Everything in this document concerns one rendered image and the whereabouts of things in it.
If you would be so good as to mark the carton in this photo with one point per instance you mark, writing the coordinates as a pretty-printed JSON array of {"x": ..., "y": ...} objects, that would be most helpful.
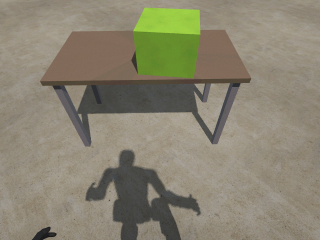
[{"x": 166, "y": 42}]

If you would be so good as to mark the left robot hand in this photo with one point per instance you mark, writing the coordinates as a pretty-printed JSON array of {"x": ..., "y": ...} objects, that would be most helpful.
[{"x": 44, "y": 233}]

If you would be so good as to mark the table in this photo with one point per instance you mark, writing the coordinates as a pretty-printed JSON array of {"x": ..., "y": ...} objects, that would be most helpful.
[{"x": 109, "y": 58}]

